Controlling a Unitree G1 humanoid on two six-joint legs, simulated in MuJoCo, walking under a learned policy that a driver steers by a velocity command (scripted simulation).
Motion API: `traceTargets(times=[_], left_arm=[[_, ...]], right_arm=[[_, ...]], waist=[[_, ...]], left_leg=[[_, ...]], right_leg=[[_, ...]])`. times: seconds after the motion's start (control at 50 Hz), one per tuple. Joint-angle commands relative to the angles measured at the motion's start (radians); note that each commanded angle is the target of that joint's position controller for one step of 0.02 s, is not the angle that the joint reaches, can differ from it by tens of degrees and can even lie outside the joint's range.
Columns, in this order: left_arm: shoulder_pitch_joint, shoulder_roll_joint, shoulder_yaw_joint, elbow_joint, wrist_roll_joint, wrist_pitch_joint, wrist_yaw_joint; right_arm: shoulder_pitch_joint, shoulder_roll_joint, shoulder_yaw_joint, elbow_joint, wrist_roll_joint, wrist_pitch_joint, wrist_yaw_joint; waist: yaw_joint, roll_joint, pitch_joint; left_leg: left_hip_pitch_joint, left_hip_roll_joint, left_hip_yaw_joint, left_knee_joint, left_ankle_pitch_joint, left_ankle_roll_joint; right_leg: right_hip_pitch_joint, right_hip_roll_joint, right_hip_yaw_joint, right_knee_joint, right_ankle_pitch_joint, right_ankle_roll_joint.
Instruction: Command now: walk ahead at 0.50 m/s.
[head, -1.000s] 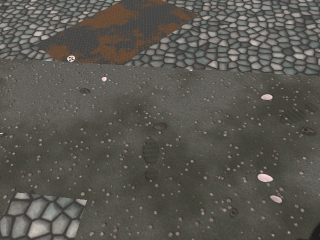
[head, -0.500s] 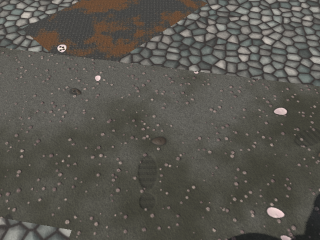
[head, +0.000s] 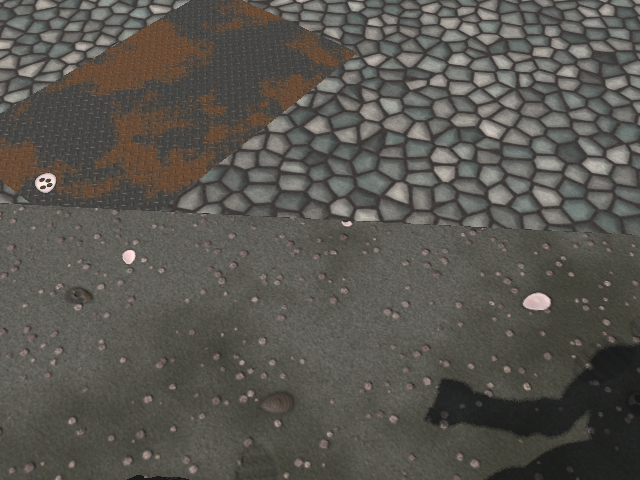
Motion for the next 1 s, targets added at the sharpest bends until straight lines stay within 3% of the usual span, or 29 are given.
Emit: traceTargets(times=[0.02,0.04,0.06,0.08,0.1,0.12,0.16,0.2,0.24,0.32,0.42,0.48,0.52,0.54,0.56,0.58,0.6,0.62,0.64,0.66,0.7,0.72,0.76,0.88,0.94,1.0], left_arm=[[0.332,0.148,0.055,0.057,0.012,-0.029,0.025],[0.499,0.241,0.082,0.088,0.039,-0.034,0.038],[0.512,0.295,0.097,0.094,0.035,-0.024,0.028],[0.423,0.239,0.088,0.088,-0.004,-0.016,0.020],[0.321,0.178,0.072,0.071,-0.013,-0.018,0.017],[0.273,0.127,0.059,0.068,-0.008,-0.026,0.014],[0.274,0.070,0.041,0.095,-0.009,-0.038,0.021],[0.334,0.086,0.042,0.124,-0.011,-0.054,0.023],[0.369,0.117,0.047,0.139,-0.013,-0.060,0.025],[0.435,0.111,0.040,0.155,-0.013,-0.057,0.024],[0.536,0.118,0.036,0.186,-0.010,-0.052,0.032],[0.543,0.139,0.043,0.189,-0.001,-0.043,0.041],[0.502,0.156,0.049,0.180,0.004,-0.039,0.045],[0.481,0.164,0.053,0.175,0.002,-0.038,0.043],[0.462,0.157,0.052,0.168,-0.006,-0.038,0.038],[0.457,0.115,0.041,0.129,-0.019,-0.041,0.033],[0.581,0.013,0.026,0.109,-0.055,-0.032,0.036],[0.525,0.126,0.054,0.123,-0.024,-0.017,0.043],[0.457,0.124,0.062,0.109,-0.017,-0.015,0.036],[0.426,0.094,0.060,0.101,-0.016,-0.013,0.030],[0.420,0.073,0.065,0.094,0.005,0.011,0.014],[0.415,0.060,0.065,0.089,0.007,0.024,0.007],[0.369,0.048,0.065,0.064,0.008,0.040,-0.003],[0.151,0.044,0.050,-0.033,0.009,0.050,-0.022],[0.049,0.039,0.038,-0.078,0.012,0.048,-0.032],[-0.003,0.055,0.039,-0.111,0.016,0.045,-0.037]], right_arm=[[-0.012,-0.162,-0.028,-0.030,0.005,-0.002,-0.005],[0.001,-0.109,-0.013,-0.069,0.028,-0.006,0.002],[0.107,-0.055,-0.011,-0.065,0.046,-0.003,0.009],[0.014,-0.142,-0.036,-0.069,0.020,0.002,0.005],[-0.064,-0.131,-0.037,-0.098,0.016,-0.004,0.009],[-0.101,-0.112,-0.036,-0.104,0.014,-0.006,0.012],[-0.083,-0.080,-0.034,-0.098,-0.010,0.019,0.024],[-0.091,-0.061,-0.034,-0.104,-0.014,0.037,0.034],[-0.163,-0.063,-0.035,-0.131,-0.015,0.049,0.040],[-0.350,-0.070,-0.029,-0.198,-0.006,0.050,0.044],[-0.511,-0.065,-0.017,-0.254,0.003,0.043,0.042],[-0.547,-0.087,-0.021,-0.285,0.005,0.030,0.039],[-0.479,-0.107,-0.029,-0.276,0.008,0.016,0.033],[-0.379,-0.124,-0.039,-0.248,0.008,0.007,0.026],[-0.212,-0.155,-0.054,-0.197,-0.002,-0.006,0.015],[-0.039,-0.240,-0.078,-0.177,-0.031,-0.015,0.000],[-0.030,-0.326,-0.099,-0.184,-0.035,-0.003,0.005],[-0.110,-0.237,-0.083,-0.207,-0.012,0.012,0.009],[-0.200,-0.163,-0.062,-0.220,-0.006,0.012,0.010],[-0.242,-0.123,-0.052,-0.222,-0.006,0.006,0.013],[-0.240,-0.087,-0.042,-0.203,0.001,-0.005,0.004],[-0.216,-0.082,-0.041,-0.193,0.004,-0.014,0.003],[-0.176,-0.093,-0.045,-0.178,0.013,-0.029,0.001],[-0.104,-0.106,-0.047,-0.159,0.006,-0.034,-0.003],[-0.063,-0.134,-0.051,-0.151,0.008,-0.030,-0.009],[-0.020,-0.154,-0.056,-0.137,0.005,-0.012,-0.016]], waist=[[0.201,0.066,-0.148],[0.238,-0.045,-0.280],[0.182,-0.212,-0.373],[0.162,-0.056,-0.265],[0.127,-0.036,-0.123],[0.102,-0.005,-0.062],[0.050,-0.032,-0.033],[0.038,-0.035,-0.035],[0.038,-0.036,-0.009],[0.076,-0.039,0.033],[0.130,-0.050,0.042],[0.128,-0.054,0.043],[0.084,-0.062,0.017],[0.041,-0.061,-0.031],[-0.029,-0.021,-0.123],[-0.080,0.076,-0.267],[-0.015,0.304,-0.389],[0.001,0.122,-0.303],[0.032,0.064,-0.159],[0.051,0.051,-0.091],[0.088,0.098,-0.045],[0.094,0.103,-0.045],[0.102,0.095,-0.032],[0.079,0.080,0.023],[0.052,0.084,0.038],[0.039,0.084,0.045]], left_leg=[[-0.116,0.241,-0.042,0.433,0.990,0.074],[-0.384,0.170,0.003,0.750,0.628,0.044],[-0.678,-0.015,-0.014,1.067,-0.161,0.019],[-0.759,0.048,-0.132,1.117,-0.094,0.037],[-0.779,0.091,-0.125,1.076,0.004,0.038],[-0.747,0.124,-0.119,1.020,0.062,0.036],[-0.657,0.154,-0.110,0.939,0.098,0.015],[-0.648,0.156,-0.088,0.903,0.114,-0.004],[-0.708,0.172,-0.067,0.847,0.171,-0.022],[-0.785,0.183,-0.028,0.641,0.309,-0.049],[-0.764,0.143,0.005,0.430,0.376,-0.045],[-0.763,0.128,-0.012,0.369,0.310,-0.029],[-0.638,0.099,-0.013,0.312,0.237,-0.008],[-0.500,0.069,-0.001,0.272,0.218,0.007],[-0.271,0.079,-0.010,0.215,0.269,0.032],[-0.006,0.303,-0.236,0.203,0.178,0.078],[0.209,0.555,-0.654,0.098,0.127,0.189],[0.097,0.507,-0.658,0.057,0.032,0.166],[-0.049,0.469,-0.498,0.033,0.037,0.137],[-0.160,0.426,-0.377,-0.003,0.126,0.113],[-0.272,0.362,-0.218,-0.040,0.216,0.071],[-0.288,0.356,-0.181,-0.050,0.259,0.068],[-0.286,0.352,-0.111,-0.069,0.332,0.071],[-0.248,0.321,0.064,-0.077,0.482,0.066],[-0.205,0.337,0.119,-0.069,0.544,0.062],[-0.103,0.364,0.160,-0.017,0.658,0.060]], right_leg=[[0.404,0.038,0.004,-0.098,-0.009,-0.074],[0.701,-0.202,0.286,-0.105,-0.102,-0.145],[0.865,-0.427,0.742,-0.220,-0.080,-0.278],[0.763,-0.364,0.699,-0.260,-0.159,-0.244],[0.607,-0.332,0.545,-0.296,-0.136,-0.211],[0.499,-0.284,0.448,-0.333,-0.058,-0.177],[0.377,-0.212,0.312,-0.371,0.054,-0.127],[0.358,-0.195,0.261,-0.386,0.146,-0.128],[0.354,-0.182,0.220,-0.416,0.154,-0.130],[0.389,-0.147,0.163,-0.442,0.212,-0.113],[0.498,-0.159,0.171,-0.405,0.310,-0.111],[0.586,-0.193,0.214,-0.341,0.394,-0.121],[0.583,-0.193,0.217,-0.258,0.519,-0.099],[0.562,-0.172,0.207,-0.154,0.612,-0.084],[0.482,-0.119,0.170,0.036,0.569,-0.062],[0.288,-0.054,0.130,0.320,0.257,-0.042],[-0.037,0.104,0.062,0.632,-0.422,-0.008],[-0.104,0.038,0.149,0.716,-0.387,-0.022],[-0.118,-0.001,0.155,0.705,-0.293,-0.023],[-0.092,-0.035,0.149,0.672,-0.232,-0.018],[-0.041,-0.066,0.139,0.629,-0.190,-0.001],[-0.032,-0.067,0.132,0.626,-0.175,0.004],[-0.078,-0.076,0.121,0.613,-0.127,0.014],[-0.172,-0.080,0.066,0.373,0.068,0.035],[-0.129,-0.063,0.003,0.216,0.102,0.019],[-0.110,-0.040,-0.038,0.137,0.024,-0.018]])
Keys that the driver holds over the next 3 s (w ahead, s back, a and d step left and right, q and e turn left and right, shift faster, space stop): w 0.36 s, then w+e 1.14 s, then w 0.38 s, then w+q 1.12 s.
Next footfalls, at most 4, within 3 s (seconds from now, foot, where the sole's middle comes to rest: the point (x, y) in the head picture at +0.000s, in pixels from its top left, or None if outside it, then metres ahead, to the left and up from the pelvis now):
0.02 right None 0.18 -0.09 -0.76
0.56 left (273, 466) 0.49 0.09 -0.76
1.12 right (381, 362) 0.70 -0.15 -0.76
1.66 left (379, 251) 1.00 -0.19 -0.76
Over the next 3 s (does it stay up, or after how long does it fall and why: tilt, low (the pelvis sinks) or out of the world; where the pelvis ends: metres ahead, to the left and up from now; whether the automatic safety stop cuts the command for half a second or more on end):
stays up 1.39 -0.62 -0.11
